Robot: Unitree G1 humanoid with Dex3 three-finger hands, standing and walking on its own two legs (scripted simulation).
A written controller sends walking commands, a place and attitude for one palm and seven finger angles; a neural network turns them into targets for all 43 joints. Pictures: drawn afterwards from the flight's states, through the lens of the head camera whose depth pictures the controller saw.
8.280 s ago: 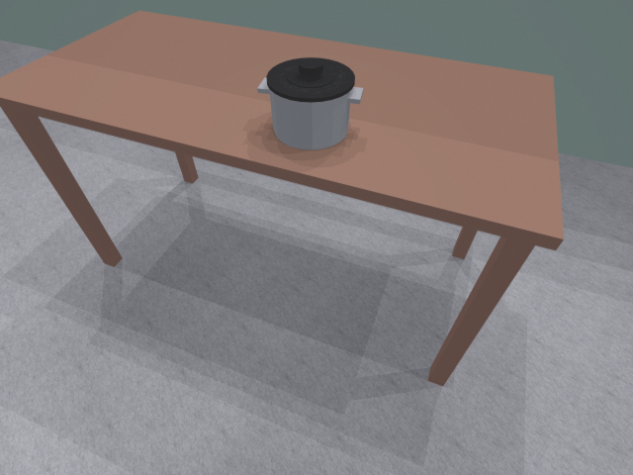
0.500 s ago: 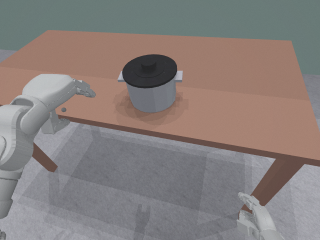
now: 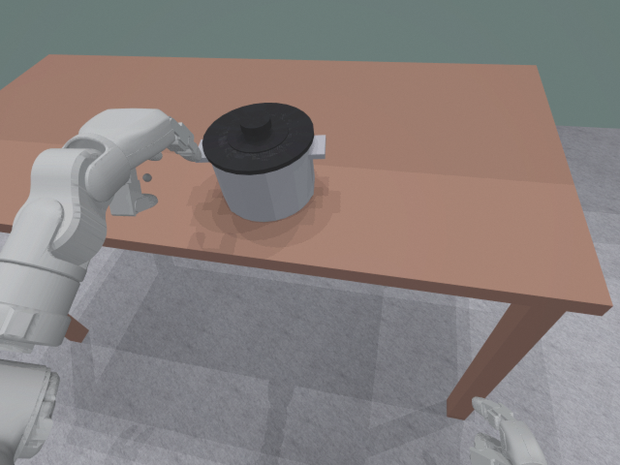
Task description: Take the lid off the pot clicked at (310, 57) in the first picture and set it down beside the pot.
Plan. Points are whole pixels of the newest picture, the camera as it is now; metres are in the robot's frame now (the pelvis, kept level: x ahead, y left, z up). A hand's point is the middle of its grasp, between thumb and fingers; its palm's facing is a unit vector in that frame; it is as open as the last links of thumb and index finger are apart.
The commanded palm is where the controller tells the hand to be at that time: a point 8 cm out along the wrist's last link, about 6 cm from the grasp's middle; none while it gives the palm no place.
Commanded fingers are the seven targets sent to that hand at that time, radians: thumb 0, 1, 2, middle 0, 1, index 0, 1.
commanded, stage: move the open hand above the knob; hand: left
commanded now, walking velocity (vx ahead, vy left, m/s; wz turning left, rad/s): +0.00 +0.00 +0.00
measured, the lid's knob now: (255, 123) +0.59 +0.12 +0.13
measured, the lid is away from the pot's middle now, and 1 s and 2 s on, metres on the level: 0.00 0.00 0.00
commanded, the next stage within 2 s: lower the open fingers around the knob in 1.86 s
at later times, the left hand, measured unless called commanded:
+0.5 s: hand (202, 135) +0.47 +0.16 +0.19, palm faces -0.26 +0.04 -0.97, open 10.1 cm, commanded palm +0.47 +0.16 +0.26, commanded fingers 0.00 -0.32 1.49 -0.84 -0.08 -0.84 -0.08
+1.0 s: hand (237, 97) +0.55 +0.13 +0.20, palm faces -0.31 -0.01 -0.95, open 10.1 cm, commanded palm +0.56 +0.13 +0.26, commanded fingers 0.00 -0.32 1.49 -0.84 -0.08 -0.84 -0.08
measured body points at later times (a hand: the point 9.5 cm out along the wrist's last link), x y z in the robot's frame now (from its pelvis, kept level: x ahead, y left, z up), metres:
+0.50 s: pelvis +0.01 +0.00 +0.00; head +0.05 -0.03 +0.45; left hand +0.48 +0.16 +0.24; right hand +0.14 -0.26 -0.13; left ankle +0.02 +0.07 -0.74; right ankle +0.01 -0.12 -0.74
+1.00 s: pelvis +0.03 +0.00 +0.00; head +0.10 -0.02 +0.44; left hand +0.56 +0.13 +0.25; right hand +0.04 -0.27 -0.14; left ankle +0.02 +0.07 -0.74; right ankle +0.01 -0.12 -0.74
